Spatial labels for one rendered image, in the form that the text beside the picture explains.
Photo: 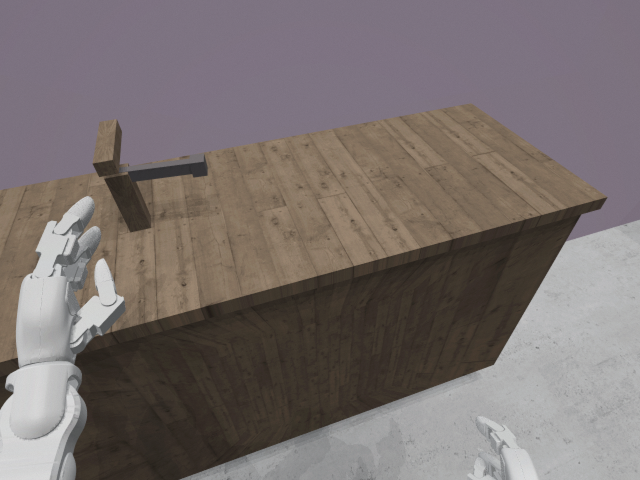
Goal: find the tap lever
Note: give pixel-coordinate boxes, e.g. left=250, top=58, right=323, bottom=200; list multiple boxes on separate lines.
left=119, top=153, right=208, bottom=182

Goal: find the counter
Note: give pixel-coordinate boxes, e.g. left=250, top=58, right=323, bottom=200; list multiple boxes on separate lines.
left=0, top=103, right=608, bottom=480

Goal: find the robot right hand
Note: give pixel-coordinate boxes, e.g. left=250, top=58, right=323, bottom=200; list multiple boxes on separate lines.
left=468, top=416, right=541, bottom=480

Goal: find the robot left hand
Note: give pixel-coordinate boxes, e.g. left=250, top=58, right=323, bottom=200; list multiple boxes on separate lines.
left=16, top=196, right=126, bottom=368

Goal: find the left robot forearm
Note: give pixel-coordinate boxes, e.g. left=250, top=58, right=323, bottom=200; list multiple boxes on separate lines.
left=0, top=361, right=87, bottom=480

